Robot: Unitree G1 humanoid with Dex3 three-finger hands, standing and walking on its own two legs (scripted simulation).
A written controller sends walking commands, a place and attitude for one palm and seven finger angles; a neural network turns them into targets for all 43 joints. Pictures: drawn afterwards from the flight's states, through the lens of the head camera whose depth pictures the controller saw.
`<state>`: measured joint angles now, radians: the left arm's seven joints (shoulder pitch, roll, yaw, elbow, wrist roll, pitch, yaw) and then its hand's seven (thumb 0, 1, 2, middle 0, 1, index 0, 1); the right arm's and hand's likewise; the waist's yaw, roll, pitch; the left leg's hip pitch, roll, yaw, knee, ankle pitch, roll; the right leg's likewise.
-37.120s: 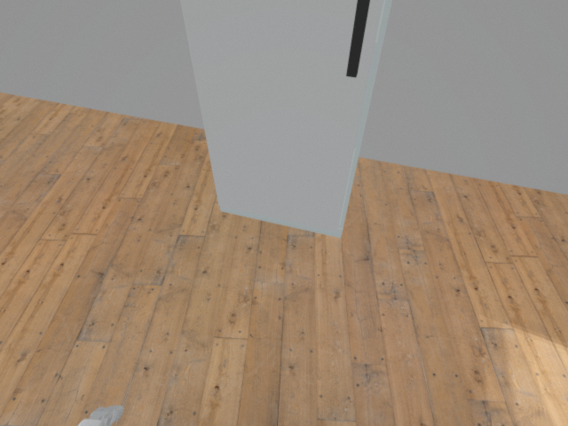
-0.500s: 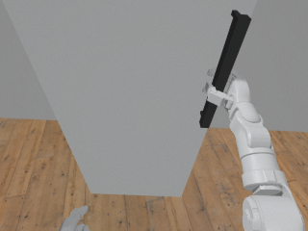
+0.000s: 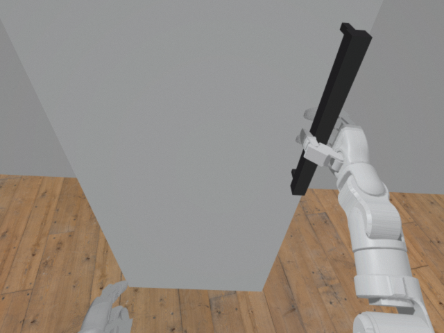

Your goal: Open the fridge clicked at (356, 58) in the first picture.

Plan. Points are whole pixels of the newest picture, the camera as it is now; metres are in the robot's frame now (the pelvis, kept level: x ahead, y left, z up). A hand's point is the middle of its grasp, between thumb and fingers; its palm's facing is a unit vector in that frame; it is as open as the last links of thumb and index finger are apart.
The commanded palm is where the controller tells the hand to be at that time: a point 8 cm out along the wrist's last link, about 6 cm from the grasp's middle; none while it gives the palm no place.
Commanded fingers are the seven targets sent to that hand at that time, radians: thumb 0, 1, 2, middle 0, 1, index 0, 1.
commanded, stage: pull the door a little, standing still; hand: right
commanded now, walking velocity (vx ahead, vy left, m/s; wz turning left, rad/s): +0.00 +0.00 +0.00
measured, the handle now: (317, 123) +0.43 -0.14 +0.20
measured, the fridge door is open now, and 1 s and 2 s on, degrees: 0 4 29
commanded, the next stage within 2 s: walk backward, drawing the door open in 0.34 s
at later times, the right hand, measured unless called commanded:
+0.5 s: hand (312, 158) +0.36 -0.12 +0.18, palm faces -0.04 +0.99 -0.11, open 6.8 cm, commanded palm +0.33 -0.18 +0.19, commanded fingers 0.00 -0.90 -0.90 0.45 1.40 0.45 1.40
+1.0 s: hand (311, 165) +0.35 -0.12 +0.17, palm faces +0.17 +0.95 -0.27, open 7.2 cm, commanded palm +0.31 -0.17 +0.19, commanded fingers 0.00 -0.90 -0.90 0.45 1.40 0.45 1.40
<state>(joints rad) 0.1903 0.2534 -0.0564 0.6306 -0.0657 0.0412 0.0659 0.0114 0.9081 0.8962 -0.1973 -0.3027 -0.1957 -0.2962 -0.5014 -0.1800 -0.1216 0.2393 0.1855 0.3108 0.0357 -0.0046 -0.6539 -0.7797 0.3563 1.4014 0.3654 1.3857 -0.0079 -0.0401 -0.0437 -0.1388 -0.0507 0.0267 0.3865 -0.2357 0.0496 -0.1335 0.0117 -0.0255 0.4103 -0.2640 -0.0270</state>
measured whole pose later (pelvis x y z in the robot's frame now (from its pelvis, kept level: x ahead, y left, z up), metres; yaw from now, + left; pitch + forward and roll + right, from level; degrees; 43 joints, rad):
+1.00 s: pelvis +0.06 +0.03 +0.00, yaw +1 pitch +2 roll -4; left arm 0.14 0.21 -0.04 0.53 0.02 0.04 0.07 0.01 0.91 0.90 -0.20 -0.30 -0.20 -0.30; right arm 0.16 -0.24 -0.15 -0.47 0.05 -0.06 -0.10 -0.12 -0.55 -0.80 0.45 1.40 0.20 1.35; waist 0.02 -0.01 0.10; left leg -0.23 0.01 0.08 0.49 -0.29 0.09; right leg -0.46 0.03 -0.02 0.95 -0.41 0.00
